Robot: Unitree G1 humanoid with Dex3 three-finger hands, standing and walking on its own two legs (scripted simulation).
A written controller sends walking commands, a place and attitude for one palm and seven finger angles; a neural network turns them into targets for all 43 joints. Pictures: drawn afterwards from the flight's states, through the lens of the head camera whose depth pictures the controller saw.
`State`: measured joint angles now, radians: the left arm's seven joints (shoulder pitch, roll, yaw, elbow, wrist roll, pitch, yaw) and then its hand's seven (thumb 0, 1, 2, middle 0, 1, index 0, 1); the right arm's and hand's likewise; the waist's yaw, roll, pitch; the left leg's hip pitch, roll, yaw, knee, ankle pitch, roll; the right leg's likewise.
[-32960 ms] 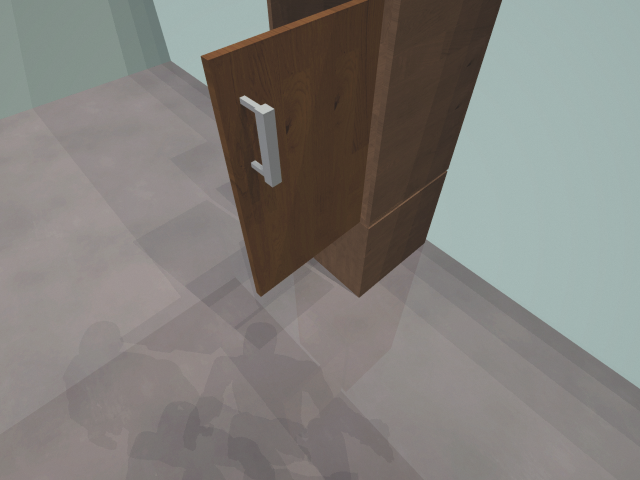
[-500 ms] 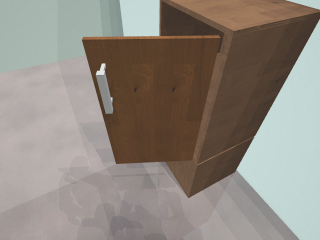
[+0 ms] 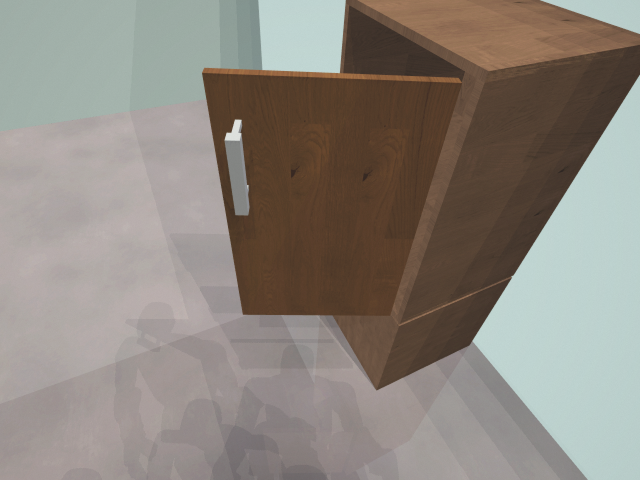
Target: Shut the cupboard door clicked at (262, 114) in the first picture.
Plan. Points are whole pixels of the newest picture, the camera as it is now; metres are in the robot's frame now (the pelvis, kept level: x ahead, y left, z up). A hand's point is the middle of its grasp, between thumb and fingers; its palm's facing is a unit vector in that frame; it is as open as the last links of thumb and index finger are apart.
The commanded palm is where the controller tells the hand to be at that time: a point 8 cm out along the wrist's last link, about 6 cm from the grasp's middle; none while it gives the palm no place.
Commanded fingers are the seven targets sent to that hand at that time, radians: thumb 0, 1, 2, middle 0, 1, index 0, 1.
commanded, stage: come to a stop and stand still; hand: left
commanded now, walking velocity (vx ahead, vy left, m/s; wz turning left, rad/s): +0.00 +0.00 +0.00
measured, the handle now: (239, 168) +0.53 +0.17 +0.12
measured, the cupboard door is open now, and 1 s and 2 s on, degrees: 65 65 65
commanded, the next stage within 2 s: look again from close up in 1.00 s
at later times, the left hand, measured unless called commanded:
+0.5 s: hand out of the picture +0.00 +0.26 -0.18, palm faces +0.04 -0.96 -0.27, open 7.4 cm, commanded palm none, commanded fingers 0.00 0.90 0.90 -0.20 -0.30 -0.20 -0.30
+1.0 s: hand out of the picture -0.10 +0.22 -0.17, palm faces +0.00 -0.99 -0.15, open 7.3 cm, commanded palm none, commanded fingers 0.00 0.90 0.90 -0.20 -0.30 -0.20 -0.30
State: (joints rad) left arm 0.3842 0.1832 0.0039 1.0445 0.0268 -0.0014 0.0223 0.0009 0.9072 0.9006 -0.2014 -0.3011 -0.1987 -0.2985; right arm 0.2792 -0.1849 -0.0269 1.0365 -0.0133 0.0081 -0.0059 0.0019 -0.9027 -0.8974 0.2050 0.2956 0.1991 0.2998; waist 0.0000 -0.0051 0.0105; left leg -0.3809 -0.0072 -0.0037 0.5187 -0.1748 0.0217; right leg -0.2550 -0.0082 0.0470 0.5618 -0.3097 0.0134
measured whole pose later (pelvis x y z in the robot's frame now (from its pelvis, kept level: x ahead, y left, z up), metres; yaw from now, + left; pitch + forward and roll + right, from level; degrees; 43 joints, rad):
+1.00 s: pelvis -0.11 +0.05 +0.01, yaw -1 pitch +0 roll +1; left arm 0.32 0.16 0.03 1.05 0.04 0.02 0.00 0.01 0.92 0.90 -0.20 -0.30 -0.20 -0.30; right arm 0.42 -0.10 0.00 1.10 -0.03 -0.02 -0.02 0.00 -0.90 -0.90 0.20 0.30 0.20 0.30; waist -0.01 -0.05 0.00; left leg -0.18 -0.02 0.05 0.39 -0.20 0.04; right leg -0.43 -0.03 -0.04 0.90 -0.37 -0.03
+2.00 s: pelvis -0.02 +0.02 +0.00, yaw +1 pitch +0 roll +0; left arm 0.35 0.16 0.03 1.12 0.02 -0.02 0.02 0.00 0.91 0.90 -0.20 -0.30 -0.20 -0.30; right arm 0.34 -0.09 0.01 1.15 -0.02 -0.03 -0.03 0.00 -0.91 -0.90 0.20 0.30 0.20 0.30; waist 0.01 -0.05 0.02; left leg -0.15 0.02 0.01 0.59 -0.43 -0.01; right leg -0.18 -0.02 -0.10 0.61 -0.42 -0.03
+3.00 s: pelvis +0.10 -0.06 +0.01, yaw +3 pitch -1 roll +2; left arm 0.26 0.17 0.04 1.01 0.04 0.01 0.04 0.00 0.91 0.90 -0.20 -0.30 -0.20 -0.30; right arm 0.13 -0.17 -0.05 1.01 0.00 0.04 -0.02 0.00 -0.91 -0.90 0.20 0.30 0.20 0.30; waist 0.04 -0.03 0.09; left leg -0.30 -0.01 0.04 0.71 -0.43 -0.03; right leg -0.25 -0.04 -0.07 0.54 -0.28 -0.03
